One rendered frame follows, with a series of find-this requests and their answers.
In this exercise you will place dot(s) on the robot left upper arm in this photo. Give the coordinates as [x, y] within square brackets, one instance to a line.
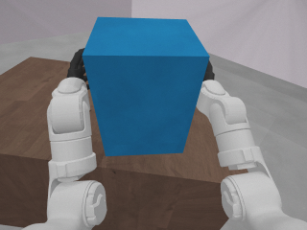
[74, 205]

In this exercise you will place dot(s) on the robot right forearm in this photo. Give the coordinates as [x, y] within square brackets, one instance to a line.
[228, 118]

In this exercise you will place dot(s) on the robot left forearm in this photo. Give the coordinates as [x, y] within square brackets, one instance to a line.
[69, 128]

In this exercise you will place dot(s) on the robot right upper arm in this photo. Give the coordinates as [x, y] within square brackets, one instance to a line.
[252, 199]

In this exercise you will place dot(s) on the robot left hand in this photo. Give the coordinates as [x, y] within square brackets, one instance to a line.
[77, 68]

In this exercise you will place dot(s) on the robot right hand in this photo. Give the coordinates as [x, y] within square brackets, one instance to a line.
[209, 75]

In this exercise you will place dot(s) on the carton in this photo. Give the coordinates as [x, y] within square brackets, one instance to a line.
[145, 77]

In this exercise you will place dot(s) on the pedestal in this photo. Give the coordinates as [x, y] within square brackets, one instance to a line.
[166, 191]

